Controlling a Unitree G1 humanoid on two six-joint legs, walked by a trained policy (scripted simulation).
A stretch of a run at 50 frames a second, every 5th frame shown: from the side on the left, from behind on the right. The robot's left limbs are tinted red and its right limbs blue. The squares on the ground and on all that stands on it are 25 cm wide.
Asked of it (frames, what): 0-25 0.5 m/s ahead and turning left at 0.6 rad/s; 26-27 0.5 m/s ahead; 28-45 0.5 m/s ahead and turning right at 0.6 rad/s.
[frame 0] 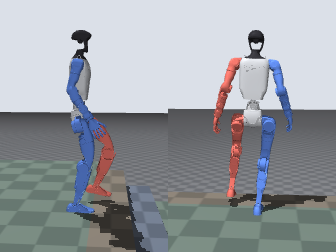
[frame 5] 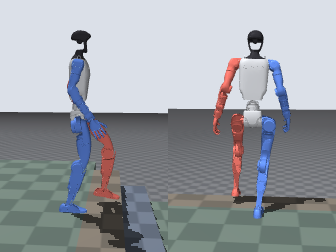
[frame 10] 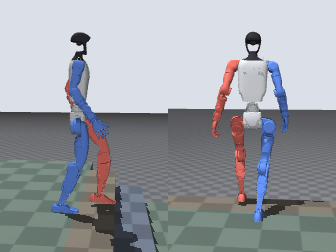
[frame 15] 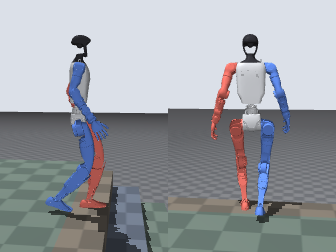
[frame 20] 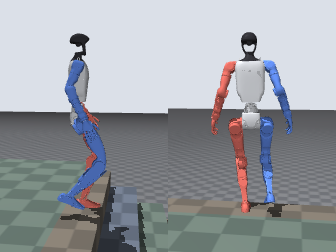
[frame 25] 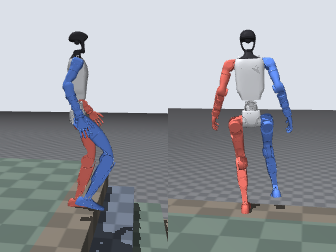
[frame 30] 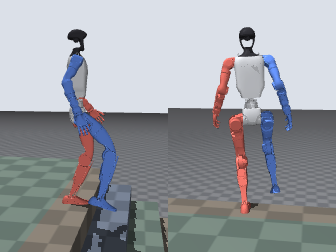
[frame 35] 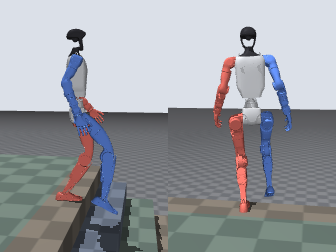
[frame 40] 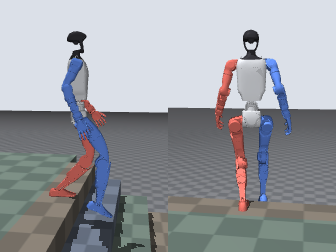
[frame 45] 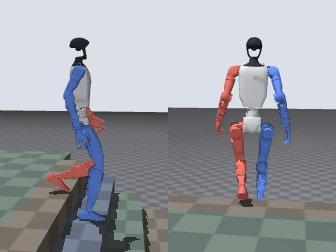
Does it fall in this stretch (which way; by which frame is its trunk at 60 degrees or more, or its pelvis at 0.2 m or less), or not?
no
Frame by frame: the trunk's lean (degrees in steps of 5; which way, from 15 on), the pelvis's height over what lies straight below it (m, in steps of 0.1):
0: 5, 0.8
5: 5, 0.8
10: 0, 0.8
15: 0, 0.7
20: 0, 0.8
25: 5, 0.8
30: 5, 0.8
35: 5, 0.7
40: 0, 0.9
45: 0, 0.8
